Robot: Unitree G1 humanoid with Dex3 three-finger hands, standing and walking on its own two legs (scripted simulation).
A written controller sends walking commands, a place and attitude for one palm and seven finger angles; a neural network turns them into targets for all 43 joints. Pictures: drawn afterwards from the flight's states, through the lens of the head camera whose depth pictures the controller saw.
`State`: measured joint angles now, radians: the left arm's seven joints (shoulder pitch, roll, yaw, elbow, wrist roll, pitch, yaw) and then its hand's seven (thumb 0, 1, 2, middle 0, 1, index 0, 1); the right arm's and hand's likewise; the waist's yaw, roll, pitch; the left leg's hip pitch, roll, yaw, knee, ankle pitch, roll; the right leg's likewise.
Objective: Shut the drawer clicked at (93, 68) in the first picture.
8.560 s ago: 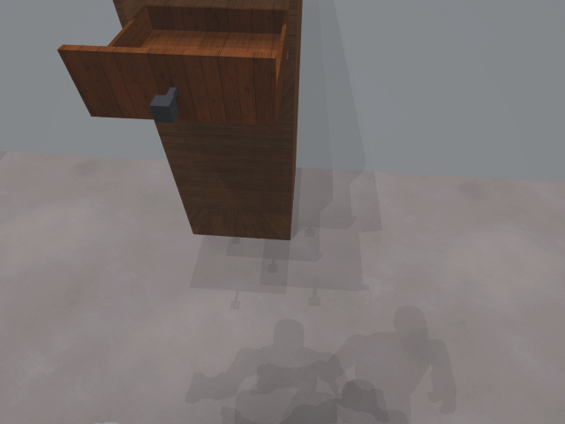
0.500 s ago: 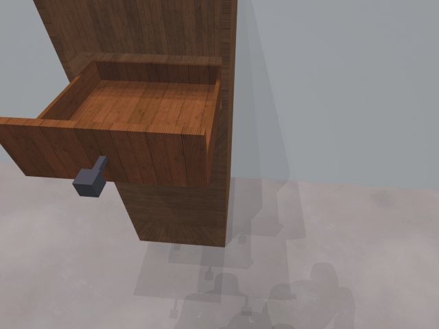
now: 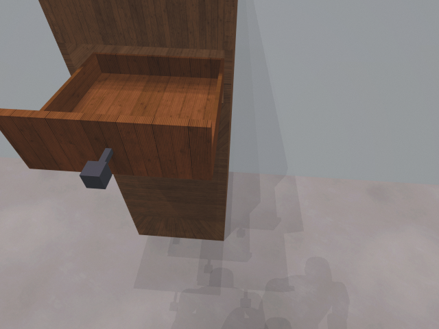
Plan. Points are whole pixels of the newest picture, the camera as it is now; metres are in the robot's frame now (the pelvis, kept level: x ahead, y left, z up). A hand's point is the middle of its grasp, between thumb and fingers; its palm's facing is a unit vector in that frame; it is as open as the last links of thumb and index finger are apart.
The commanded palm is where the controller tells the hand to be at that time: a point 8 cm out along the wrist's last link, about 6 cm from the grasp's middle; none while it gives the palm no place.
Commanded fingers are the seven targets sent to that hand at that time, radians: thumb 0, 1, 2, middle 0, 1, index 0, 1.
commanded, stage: come to a stop and stand still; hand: left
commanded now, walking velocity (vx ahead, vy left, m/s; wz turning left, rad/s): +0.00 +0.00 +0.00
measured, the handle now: (101, 166) +0.35 +0.24 +0.12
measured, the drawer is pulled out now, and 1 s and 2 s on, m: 0.29 0.29 0.29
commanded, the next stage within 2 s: look again from close up in 0.08 s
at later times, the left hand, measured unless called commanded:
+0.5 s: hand out of the picture -0.02 +0.17 -0.18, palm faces +0.03 -0.99 -0.16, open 7.4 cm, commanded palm none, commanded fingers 0.00 0.90 0.90 -0.20 -0.30 -0.20 -0.30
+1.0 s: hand out of the picture -0.01 +0.18 -0.18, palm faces +0.05 -0.98 -0.17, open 7.4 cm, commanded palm none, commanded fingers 0.00 0.90 0.90 -0.20 -0.30 -0.20 -0.30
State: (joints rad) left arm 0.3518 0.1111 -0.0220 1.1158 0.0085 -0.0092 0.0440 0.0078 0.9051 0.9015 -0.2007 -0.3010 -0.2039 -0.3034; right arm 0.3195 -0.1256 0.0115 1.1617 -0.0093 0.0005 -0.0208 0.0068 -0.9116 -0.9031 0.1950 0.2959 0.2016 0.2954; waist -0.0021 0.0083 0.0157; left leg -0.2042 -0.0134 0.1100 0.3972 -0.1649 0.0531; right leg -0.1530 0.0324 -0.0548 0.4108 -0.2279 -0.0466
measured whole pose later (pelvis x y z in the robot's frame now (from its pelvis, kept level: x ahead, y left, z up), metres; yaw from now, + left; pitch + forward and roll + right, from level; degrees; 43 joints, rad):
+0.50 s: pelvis +0.00 +0.01 +0.00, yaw +0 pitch -1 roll +0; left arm 0.35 0.11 -0.02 1.11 0.01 -0.01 0.04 0.01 0.91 0.90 -0.20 -0.30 -0.20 -0.30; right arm 0.29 -0.13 0.00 1.15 -0.01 -0.01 -0.02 0.01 -0.91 -0.90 0.19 0.30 0.20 0.30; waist 0.00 0.00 0.01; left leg -0.20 -0.03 0.12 0.38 -0.17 0.07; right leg -0.16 0.02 -0.04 0.41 -0.23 -0.03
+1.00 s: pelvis +0.02 +0.02 +0.00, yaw +0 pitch -1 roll +0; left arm 0.37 0.12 0.01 1.11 0.03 0.00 0.03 0.01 0.91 0.90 -0.20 -0.30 -0.20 -0.30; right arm 0.33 -0.15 -0.01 1.14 -0.02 0.01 -0.02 0.01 -0.91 -0.90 0.19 0.30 0.20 0.30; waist 0.01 0.00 -0.01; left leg -0.21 -0.05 0.12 0.42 -0.22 0.08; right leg -0.17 0.00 -0.04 0.46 -0.28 -0.02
